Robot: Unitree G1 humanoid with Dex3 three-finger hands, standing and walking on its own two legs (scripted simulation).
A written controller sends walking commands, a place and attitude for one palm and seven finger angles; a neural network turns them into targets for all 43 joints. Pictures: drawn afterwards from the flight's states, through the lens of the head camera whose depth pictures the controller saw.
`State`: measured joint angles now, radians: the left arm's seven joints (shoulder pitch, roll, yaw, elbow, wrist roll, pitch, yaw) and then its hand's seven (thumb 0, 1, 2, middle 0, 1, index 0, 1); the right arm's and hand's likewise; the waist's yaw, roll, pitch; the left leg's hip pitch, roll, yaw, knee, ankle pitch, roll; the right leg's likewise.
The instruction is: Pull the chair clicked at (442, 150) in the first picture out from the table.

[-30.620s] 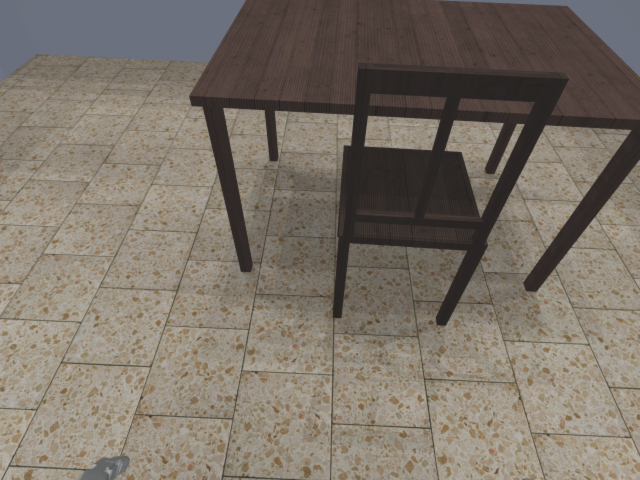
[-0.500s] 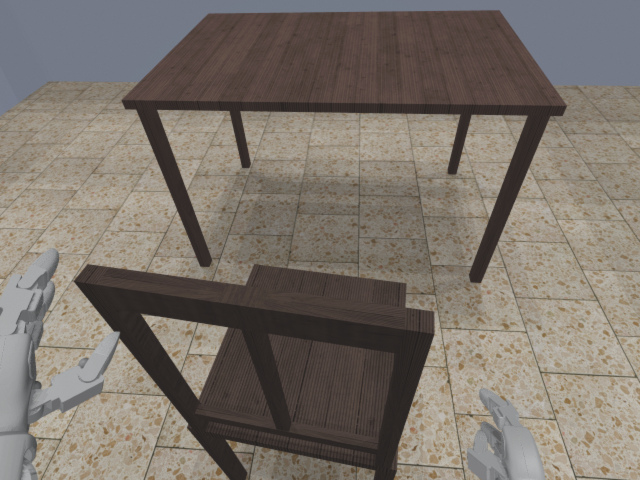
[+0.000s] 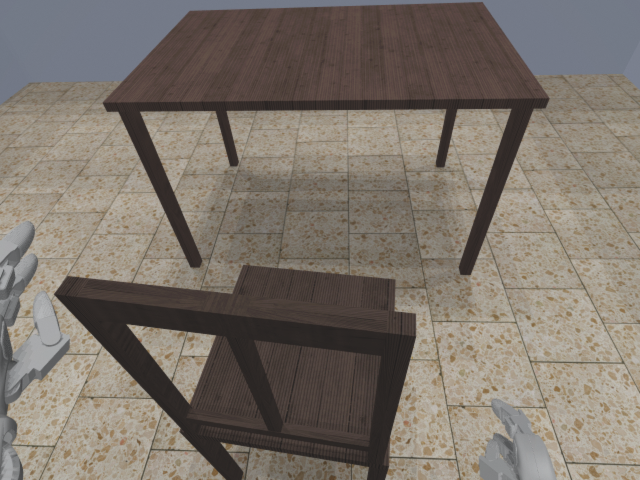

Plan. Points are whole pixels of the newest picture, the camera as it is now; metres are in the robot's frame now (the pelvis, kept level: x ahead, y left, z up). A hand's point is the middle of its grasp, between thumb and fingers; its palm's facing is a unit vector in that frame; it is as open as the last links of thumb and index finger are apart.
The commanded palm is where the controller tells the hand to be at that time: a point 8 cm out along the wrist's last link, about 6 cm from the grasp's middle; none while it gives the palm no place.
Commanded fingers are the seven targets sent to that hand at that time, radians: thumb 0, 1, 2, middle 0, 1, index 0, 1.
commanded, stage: step back with the hand held close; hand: left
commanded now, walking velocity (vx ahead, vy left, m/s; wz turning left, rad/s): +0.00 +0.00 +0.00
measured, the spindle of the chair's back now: (260, 387) +0.25 +0.13 -0.07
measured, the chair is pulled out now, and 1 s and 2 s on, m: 0.61 0.61 0.61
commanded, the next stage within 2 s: stop stepping back and stand still in 1.60 s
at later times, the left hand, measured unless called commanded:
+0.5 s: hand (48, 379) +0.16 +0.26 +0.15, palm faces +0.32 -0.76 -0.57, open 7.4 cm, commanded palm +0.10 +0.31 +0.18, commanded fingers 0.00 0.90 0.90 -0.20 -0.30 -0.20 -0.30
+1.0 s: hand out of the picture +0.08 +0.27 +0.16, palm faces +0.39 -0.77 -0.50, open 7.4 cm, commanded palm +0.02 +0.32 +0.18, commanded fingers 0.00 0.90 0.90 -0.20 -0.30 -0.20 -0.30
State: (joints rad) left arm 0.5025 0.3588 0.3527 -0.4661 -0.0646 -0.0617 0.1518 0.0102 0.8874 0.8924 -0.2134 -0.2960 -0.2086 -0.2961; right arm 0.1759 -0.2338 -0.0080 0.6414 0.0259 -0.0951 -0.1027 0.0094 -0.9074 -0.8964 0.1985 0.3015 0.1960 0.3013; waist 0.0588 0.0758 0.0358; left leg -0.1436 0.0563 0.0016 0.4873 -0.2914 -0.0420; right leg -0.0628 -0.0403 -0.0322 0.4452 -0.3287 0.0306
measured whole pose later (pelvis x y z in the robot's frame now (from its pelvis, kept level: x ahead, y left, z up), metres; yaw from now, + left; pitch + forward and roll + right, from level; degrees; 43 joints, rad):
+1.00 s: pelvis -0.12 +0.02 -0.01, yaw +1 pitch +1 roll -3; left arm 0.56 0.43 0.44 -0.58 -0.05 -0.23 0.15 0.01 0.89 0.90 -0.21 -0.30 -0.21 -0.30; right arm 0.18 -0.19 0.02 0.59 0.01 -0.14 -0.07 0.01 -0.91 -0.90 0.20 0.30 0.20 0.30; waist 0.01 0.04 0.08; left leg -0.49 0.06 -0.05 0.64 -0.20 -0.01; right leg -0.32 0.02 -0.04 0.58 -0.27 0.02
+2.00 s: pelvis -0.25 -0.02 +0.00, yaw +0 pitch -1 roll -1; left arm 0.62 0.48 0.48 -0.59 -0.06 -0.25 0.15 0.01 0.89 0.89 -0.22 -0.30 -0.21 -0.30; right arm 0.21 -0.17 -0.01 0.63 0.03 -0.10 -0.04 0.01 -0.90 -0.90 0.20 0.30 0.20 0.30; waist 0.00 0.02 0.04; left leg -0.33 0.05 -0.03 0.74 -0.42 -0.01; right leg -0.30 0.02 -0.08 0.52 -0.21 -0.04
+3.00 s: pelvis -0.24 +0.01 +0.00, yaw +1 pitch -2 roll -1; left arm 0.29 0.19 0.01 0.95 0.01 0.03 0.03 -0.04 0.96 0.89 -0.21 -0.29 -0.20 -0.29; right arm 0.35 -0.18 -0.01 0.99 -0.01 0.01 -0.03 0.00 -0.92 -0.90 0.20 0.30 0.19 0.30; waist -0.01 -0.01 0.04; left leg -0.15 -0.01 0.01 0.48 -0.30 0.03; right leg -0.22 -0.02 -0.07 0.43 -0.17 0.00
